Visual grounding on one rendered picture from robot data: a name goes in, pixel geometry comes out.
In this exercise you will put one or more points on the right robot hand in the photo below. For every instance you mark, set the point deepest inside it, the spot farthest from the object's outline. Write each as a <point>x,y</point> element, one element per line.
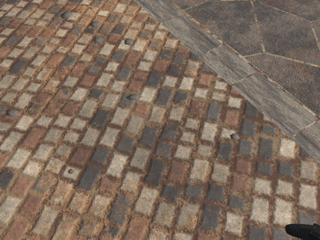
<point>304,231</point>

